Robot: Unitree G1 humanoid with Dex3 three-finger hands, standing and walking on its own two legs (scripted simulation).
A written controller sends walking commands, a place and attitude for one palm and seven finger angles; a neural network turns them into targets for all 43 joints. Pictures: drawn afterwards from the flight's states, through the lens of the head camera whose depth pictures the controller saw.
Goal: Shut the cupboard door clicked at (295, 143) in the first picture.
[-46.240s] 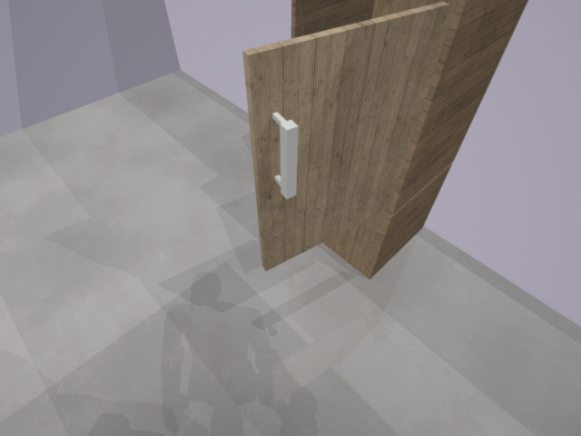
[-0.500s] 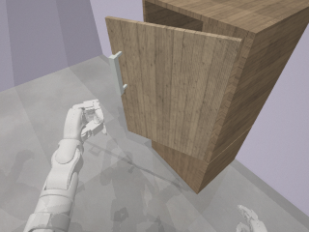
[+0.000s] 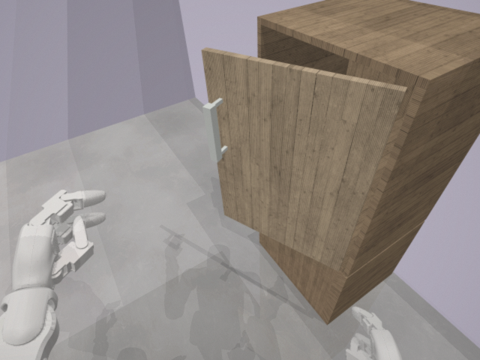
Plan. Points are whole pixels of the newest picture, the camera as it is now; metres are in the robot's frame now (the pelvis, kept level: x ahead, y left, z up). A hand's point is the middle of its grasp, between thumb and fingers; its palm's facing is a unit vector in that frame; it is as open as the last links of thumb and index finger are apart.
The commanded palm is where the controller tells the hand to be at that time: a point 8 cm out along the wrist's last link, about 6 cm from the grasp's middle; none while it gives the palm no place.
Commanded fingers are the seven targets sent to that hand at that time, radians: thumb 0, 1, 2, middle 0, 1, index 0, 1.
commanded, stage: draw the hand back to the body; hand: left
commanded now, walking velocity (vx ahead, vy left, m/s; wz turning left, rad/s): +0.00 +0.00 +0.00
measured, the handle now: (217, 130) +0.64 +0.14 +0.05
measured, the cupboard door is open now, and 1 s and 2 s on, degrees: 24 24 24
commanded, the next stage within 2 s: step back with the hand held close in 0.50 s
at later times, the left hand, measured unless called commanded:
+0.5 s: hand (59, 262) +0.19 +0.26 +0.15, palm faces +0.45 -0.80 -0.39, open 7.4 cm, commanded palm +0.14 +0.30 +0.17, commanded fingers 0.00 0.90 0.90 -0.20 -0.30 -0.20 -0.30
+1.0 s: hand (38, 268) +0.17 +0.28 +0.16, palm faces +0.38 -0.77 -0.51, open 7.4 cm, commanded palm +0.12 +0.32 +0.17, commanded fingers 0.00 0.90 0.90 -0.20 -0.30 -0.20 -0.30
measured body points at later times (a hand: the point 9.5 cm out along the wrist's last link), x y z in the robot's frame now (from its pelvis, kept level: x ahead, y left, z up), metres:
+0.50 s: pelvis +0.00 +0.00 +0.00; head -0.03 -0.03 +0.45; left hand +0.16 +0.30 +0.18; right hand +0.19 -0.22 -0.08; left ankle -0.01 +0.11 -0.74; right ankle -0.01 -0.12 -0.74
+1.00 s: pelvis -0.03 +0.02 -0.01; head -0.02 +0.00 +0.44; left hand +0.15 +0.32 +0.18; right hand +0.15 -0.23 -0.09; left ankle -0.01 +0.11 -0.74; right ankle -0.01 -0.12 -0.74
